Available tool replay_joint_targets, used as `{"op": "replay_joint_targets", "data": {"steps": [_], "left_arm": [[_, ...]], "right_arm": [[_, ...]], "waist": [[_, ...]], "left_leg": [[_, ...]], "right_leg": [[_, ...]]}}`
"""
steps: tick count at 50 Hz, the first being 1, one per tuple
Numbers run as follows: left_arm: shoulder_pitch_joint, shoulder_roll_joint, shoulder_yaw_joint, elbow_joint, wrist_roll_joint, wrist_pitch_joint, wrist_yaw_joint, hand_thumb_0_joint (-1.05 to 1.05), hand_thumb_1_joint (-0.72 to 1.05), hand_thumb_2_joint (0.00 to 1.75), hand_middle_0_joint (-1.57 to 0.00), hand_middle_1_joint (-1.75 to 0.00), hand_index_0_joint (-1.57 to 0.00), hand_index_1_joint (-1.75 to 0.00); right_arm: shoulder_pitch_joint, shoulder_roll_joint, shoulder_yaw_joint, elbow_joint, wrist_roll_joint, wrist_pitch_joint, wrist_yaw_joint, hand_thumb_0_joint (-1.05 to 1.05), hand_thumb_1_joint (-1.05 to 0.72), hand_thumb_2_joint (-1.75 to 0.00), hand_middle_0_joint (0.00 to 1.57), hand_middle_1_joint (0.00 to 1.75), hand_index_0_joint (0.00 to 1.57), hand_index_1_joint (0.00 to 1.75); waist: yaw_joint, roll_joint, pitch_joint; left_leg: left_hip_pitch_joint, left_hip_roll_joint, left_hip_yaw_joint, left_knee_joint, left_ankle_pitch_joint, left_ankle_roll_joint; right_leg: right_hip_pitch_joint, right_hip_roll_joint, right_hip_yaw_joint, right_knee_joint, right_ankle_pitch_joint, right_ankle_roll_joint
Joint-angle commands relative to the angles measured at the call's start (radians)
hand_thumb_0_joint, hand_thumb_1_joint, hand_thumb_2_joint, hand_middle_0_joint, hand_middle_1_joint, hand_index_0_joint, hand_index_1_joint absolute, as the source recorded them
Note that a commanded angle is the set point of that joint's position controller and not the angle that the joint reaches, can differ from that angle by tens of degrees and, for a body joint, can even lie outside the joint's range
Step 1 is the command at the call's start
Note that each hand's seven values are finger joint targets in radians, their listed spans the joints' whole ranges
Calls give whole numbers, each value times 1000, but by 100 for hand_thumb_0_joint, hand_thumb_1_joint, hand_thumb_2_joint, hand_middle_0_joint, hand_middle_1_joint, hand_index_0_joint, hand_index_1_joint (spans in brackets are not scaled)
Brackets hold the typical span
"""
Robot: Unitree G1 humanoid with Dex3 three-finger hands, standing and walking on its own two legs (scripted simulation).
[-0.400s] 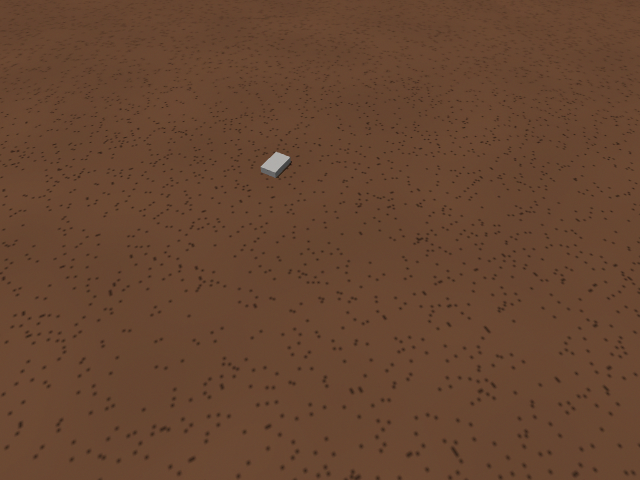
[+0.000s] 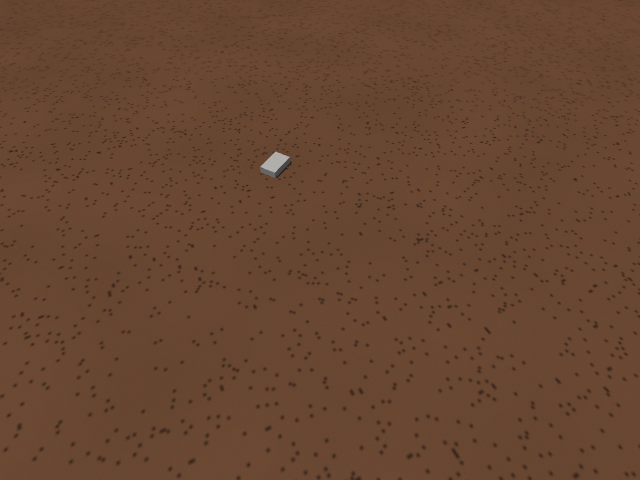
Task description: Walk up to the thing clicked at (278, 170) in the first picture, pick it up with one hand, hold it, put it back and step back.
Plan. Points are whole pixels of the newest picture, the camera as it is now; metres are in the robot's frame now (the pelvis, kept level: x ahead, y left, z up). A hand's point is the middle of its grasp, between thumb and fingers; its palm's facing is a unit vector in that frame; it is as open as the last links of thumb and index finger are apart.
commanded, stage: stand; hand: left
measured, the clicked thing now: (275, 164) +1.54 +0.22 -0.77
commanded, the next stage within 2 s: walk up in 0.72 s
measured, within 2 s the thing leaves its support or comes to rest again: neither
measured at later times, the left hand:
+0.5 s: hand out of the picture +0.08 +0.25 -0.16, palm faces -0.02 -0.94 -0.34, open 7.4 cm
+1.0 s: hand out of the picture +0.08 +0.34 -0.16, palm faces +0.25 -0.91 -0.32, open 7.4 cm
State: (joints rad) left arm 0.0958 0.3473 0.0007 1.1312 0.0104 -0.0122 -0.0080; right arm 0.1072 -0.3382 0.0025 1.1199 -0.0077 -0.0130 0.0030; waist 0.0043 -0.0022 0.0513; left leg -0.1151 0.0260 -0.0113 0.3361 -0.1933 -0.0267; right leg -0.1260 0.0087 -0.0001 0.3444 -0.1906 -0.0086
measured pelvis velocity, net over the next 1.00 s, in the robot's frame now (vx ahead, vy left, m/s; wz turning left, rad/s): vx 0.06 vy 0.04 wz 0.24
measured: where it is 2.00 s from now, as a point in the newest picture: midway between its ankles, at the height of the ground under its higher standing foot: (310, 361)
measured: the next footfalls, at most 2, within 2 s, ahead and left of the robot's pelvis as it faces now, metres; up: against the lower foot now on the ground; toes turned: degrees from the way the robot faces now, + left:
left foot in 1.02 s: +0.14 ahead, +0.20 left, +0.00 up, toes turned +22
right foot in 1.46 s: +0.47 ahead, -0.06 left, +0.00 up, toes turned +25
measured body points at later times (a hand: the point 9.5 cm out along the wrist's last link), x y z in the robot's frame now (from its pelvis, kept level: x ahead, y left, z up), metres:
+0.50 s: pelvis +0.00 +0.00 +0.00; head +0.01 +0.00 +0.45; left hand +0.08 +0.30 -0.13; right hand +0.08 -0.29 -0.13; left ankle -0.01 +0.14 -0.75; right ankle +0.00 -0.11 -0.75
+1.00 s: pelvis +0.06 +0.04 -0.01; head +0.04 +0.08 +0.43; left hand +0.06 +0.39 -0.14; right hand +0.19 -0.30 -0.08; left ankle +0.10 +0.18 -0.74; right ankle +0.00 -0.11 -0.75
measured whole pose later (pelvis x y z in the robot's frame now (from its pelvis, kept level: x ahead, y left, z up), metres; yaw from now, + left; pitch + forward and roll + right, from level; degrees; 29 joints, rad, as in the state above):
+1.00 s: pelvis +0.06 +0.04 -0.01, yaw +14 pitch -2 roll +0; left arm 0.16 0.48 0.13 0.93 0.07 0.01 -0.11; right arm 0.29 -0.47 -0.09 1.00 -0.01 -0.04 0.08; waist 0.05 -0.10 0.02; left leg -0.38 0.08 0.11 0.63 -0.28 0.00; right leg -0.03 -0.12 -0.22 0.48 -0.41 -0.02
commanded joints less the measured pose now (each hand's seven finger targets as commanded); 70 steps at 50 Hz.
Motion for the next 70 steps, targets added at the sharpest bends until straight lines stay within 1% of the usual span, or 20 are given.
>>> {"op": "replay_joint_targets", "data": {"steps": [1, 35, 36, 37, 38, 39, 40, 41, 44, 47, 49, 50, 51, 52, 53, 54, 57, 59, 64, 70], "left_arm": [[-40, 207, 37, -62, -5, -24, 17, 0, 90, 90, -20, -30, -20, -30], [-25, 218, 40, -61, -3, -23, 18, 0, 90, 90, -20, -30, -20, -30], [-50, 352, 144, -181, 29, -37, -23, 0, 90, 90, -20, -30, -20, -30], [-31, 351, 143, -188, 43, -38, -35, 0, 90, 90, -20, -30, -20, -30], [35, 360, 153, -187, 39, -38, -41, 0, 90, 90, -20, -30, -20, -30], [103, 387, 164, -182, 32, -38, -44, 0, 90, 90, -20, -30, -20, -30], [58, 386, 169, -219, 30, -42, -46, 0, 90, 90, -20, -30, -20, -30], [-11, 381, 172, -246, 25, -34, -56, 0, 90, 90, -20, -30, -20, -30], [-74, 334, 174, -308, 46, -37, -72, 0, 90, 90, -20, -30, -20, -30], [-171, 342, 177, -352, 54, -22, -89, 0, 90, 90, -20, -30, -20, -30], [-148, 308, 170, -360, 48, -4, -97, 0, 90, 90, -20, -30, -20, -30], [-130, 265, 156, -372, 50, 6, -99, 0, 90, 90, -20, -30, -20, -30], [-120, 200, 134, -392, 50, 12, -104, 0, 90, 90, -20, -30, -20, -30], [-152, 163, 112, -427, 50, 13, -110, 0, 90, 90, -20, -30, -20, -30], [-166, 247, 120, -433, 46, 17, -118, 0, 90, 90, -20, -30, -20, -30], [-109, 289, 118, -437, 49, 15, -121, 0, 90, 90, -20, -30, -20, -30], [5, 357, 162, -300, 32, 26, -129, 0, 90, 90, -20, -30, -20, -30], [36, 348, 160, -280, 31, 36, -140, 0, 90, 90, -20, -30, -20, -30], [-53, 303, 149, -355, 40, 39, -155, 0, 90, 90, -20, -30, -20, -30], [-142, 273, 157, -414, 36, 24, -149, 0, 90, 90, -20, -30, -20, -30]], "right_arm": [[-32, -209, -40, -60, -1, -17, -16, 0, -90, -90, 20, 30, 20, 30], [-28, -209, -41, -58, -2, -15, -13, 0, -90, -90, 20, 30, 20, 30], [69, -362, -115, -120, 13, -34, 11, 0, -90, -90, 20, 30, 20, 30], [3, -352, -107, -146, 4, -40, 20, 0, -90, -90, 20, 30, 20, 30], [-66, -326, -96, -192, -6, -39, 22, 0, -90, -90, 20, 30, 20, 30], [-147, -277, -90, -234, -6, -45, 27, 0, -90, -90, 20, 30, 20, 30], [-129, -285, -106, -246, -13, -50, 29, 0, -90, -90, 20, 30, 20, 30], [-99, -321, -128, -238, -10, -48, 33, 0, -90, -90, 20, 30, 20, 30], [43, -332, -134, -210, -5, -52, 66, 0, -90, -90, 20, 30, 20, 30], [175, -305, -140, -197, 5, -44, 68, 0, -90, -90, 20, 30, 20, 30], [309, -308, -161, -154, -6, -43, 48, 0, -90, -90, 20, 30, 20, 30], [410, -343, -178, -128, -15, -44, 27, 0, -90, -90, 20, 30, 20, 30], [502, -416, -196, -121, -27, -45, 7, 0, -90, -90, 20, 30, 20, 30], [455, -499, -204, -163, -34, -49, -11, 0, -90, -90, 20, 30, 20, 30], [321, -515, -192, -213, -16, -55, -13, 0, -90, -90, 20, 30, 20, 30], [206, -541, -182, -245, 8, -63, -18, 0, -90, -90, 20, 30, 20, 30], [143, -450, -148, -263, 10, -102, -19, 0, -90, -90, 20, 30, 20, 30], [154, -433, -142, -254, 7, -117, -23, 0, -90, -90, 20, 30, 20, 30], [231, -409, -143, -253, 3, -131, -30, 0, -90, -90, 20, 30, 20, 30], [249, -438, -151, -282, -13, -122, -42, 0, -90, -90, 20, 30, 20, 30]], "waist": [[-6, 7, -86], [-5, -8, -61], [26, -80, -134], [57, -67, -27], [99, -90, 22], [149, -258, -2], [140, -264, 9], [118, -174, 26], [53, -132, -54], [-16, -185, -72], [-78, -31, -87], [-126, 106, -103], [-170, 284, -85], [-146, 354, -32], [-80, 150, 43], [-15, 169, 94], [62, 74, 73], [61, 109, 56], [22, 93, 7], [1, 145, 10]], "left_leg": [[14, 100, -73, -44, 161, 44], [16, 99, -78, -63, 120, 44], [-205, 92, -224, 13, -328, 120], [-427, 62, -203, 26, -390, 95], [-616, -9, -53, 92, -289, 38], [-705, -51, 85, 345, -191, 34], [-717, 33, 66, 498, -238, 34], [-643, 75, 36, 510, -252, 18], [-479, 99, 39, 445, -222, 35], [-196, 67, 143, 316, -103, 27], [75, -25, 199, 201, 4, 26], [238, -45, 162, 186, -62, 58], [327, 57, -66, 61, -279, 110], [258, 287, -547, -102, -621, 178], [7, 402, -792, -282, -768, 260], [-88, 469, -888, -361, -863, 336], [-186, 307, -461, -227, -582, 236], [-246, 220, -324, -205, -500, 197], [-122, 141, -212, -139, -298, 192], [-112, 174, -208, -29, -168, 219]], "right_leg": [[39, -134, 91, -51, 189, -21], [19, -135, 93, -72, 132, -19], [171, -112, 22, 64, -389, -52], [213, -154, 75, 53, -520, -80], [335, -225, 99, -80, -593, -104], [373, -393, 264, -244, -658, -168], [304, -510, 327, -262, -560, -230], [201, -526, 324, -253, -505, -250], [190, -407, 126, -203, -476, -204], [-5, -295, -82, -92, -448, -138], [-188, -195, -191, 179, -436, -110], [-321, -137, -224, 427, -345, -94], [-524, -58, -208, 695, -431, -73], [-735, -11, -80, 893, -446, -36], [-660, -57, 79, 902, -330, -27], [-617, -124, 133, 901, -331, -27], [-485, -168, 126, 802, -203, 19], [-424, -155, 87, 759, -82, 31], [-470, -126, 51, 584, 9, 59], [-361, -144, 44, 348, -95, 38]]}}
